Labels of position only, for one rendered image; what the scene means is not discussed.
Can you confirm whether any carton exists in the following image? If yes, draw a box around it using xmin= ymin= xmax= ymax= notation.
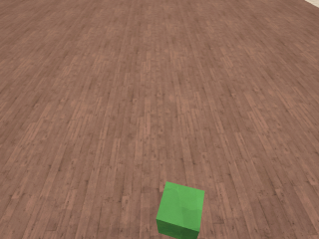
xmin=156 ymin=181 xmax=205 ymax=239

